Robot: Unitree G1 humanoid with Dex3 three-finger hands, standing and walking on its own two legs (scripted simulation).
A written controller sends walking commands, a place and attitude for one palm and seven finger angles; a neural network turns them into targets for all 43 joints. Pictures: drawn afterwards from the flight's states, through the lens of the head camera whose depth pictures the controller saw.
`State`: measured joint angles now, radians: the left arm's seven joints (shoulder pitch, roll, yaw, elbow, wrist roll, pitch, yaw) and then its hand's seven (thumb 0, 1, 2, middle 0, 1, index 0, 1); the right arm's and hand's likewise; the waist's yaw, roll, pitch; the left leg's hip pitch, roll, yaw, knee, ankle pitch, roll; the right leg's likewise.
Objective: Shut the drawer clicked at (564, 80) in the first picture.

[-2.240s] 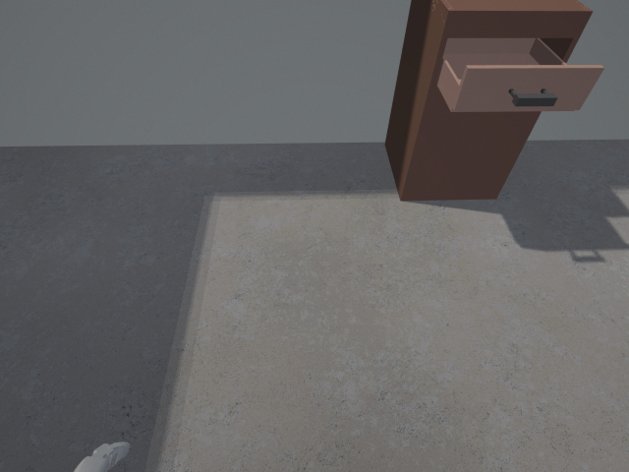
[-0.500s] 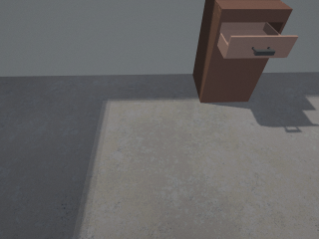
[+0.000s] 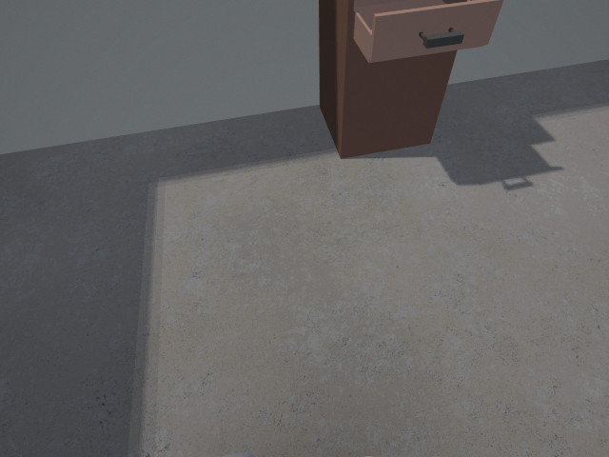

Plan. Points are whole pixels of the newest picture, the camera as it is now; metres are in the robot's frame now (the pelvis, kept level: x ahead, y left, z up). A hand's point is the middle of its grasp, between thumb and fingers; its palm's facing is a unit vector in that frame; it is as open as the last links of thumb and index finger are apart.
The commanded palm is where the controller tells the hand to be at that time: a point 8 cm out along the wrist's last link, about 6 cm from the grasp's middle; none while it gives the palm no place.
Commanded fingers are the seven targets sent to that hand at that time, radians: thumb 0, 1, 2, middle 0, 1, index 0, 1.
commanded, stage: walk to a spot facing it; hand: left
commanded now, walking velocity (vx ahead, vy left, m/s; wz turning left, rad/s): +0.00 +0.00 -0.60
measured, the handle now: (440, 36) +1.30 -0.31 -0.09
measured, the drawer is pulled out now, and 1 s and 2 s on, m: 0.20 0.20 0.20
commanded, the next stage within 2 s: none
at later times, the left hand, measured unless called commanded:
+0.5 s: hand out of the picture +0.08 +0.24 -0.15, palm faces -0.17 -0.95 -0.25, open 7.3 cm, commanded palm none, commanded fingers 0.00 0.90 0.90 -0.20 -0.30 -0.20 -0.30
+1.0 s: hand (249, 387) +0.23 +0.12 -0.15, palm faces -0.61 -0.78 -0.13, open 7.4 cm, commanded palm none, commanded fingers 0.00 0.90 0.90 -0.20 -0.30 -0.20 -0.30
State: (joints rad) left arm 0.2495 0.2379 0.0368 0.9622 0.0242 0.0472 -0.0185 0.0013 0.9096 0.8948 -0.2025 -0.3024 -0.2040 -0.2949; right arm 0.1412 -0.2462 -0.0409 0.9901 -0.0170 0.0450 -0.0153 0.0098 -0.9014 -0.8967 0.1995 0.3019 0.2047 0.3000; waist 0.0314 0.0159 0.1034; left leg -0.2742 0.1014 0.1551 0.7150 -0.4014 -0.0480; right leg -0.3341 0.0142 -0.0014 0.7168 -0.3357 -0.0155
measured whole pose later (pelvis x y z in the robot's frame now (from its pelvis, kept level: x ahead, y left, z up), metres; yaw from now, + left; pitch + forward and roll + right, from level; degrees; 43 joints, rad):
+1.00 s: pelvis +0.05 +0.03 +0.02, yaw -35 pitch +1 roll -2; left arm 0.14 0.23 0.08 0.94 0.04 0.07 -0.07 0.01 0.91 0.90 -0.20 -0.30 -0.20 -0.29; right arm 0.49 -0.18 -0.03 1.05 -0.03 -0.05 -0.03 0.01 -0.90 -0.90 0.20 0.30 0.20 0.30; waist -0.07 -0.03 0.06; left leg 0.02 0.10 0.30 0.36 -0.38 -0.01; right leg -0.56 -0.09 -0.08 0.90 -0.26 0.04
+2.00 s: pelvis +0.38 -0.24 +0.02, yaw -52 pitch +0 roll +0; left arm 0.21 0.18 0.08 1.06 0.03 0.02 -0.02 0.00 0.92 0.90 -0.20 -0.30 -0.20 -0.29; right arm 0.48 -0.11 -0.04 1.15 -0.03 -0.07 -0.03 0.01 -0.92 -0.90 0.19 0.30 0.20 0.30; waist -0.04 -0.03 0.03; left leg 0.03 0.03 0.31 0.30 -0.33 0.03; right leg -0.60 -0.12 -0.08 0.91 -0.13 0.02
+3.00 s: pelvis +0.65 -0.61 +0.03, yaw -60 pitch -1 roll +1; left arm 0.20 0.18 0.08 1.03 0.03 0.01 -0.02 0.00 0.92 0.90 -0.20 -0.30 -0.20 -0.29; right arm 0.36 -0.15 -0.06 1.11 -0.03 -0.06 -0.01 0.00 -0.93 -0.90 0.20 0.30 0.20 0.30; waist -0.01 -0.01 0.04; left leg -0.05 0.06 0.29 0.35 -0.26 0.01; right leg -0.57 -0.14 -0.07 0.90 -0.18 0.02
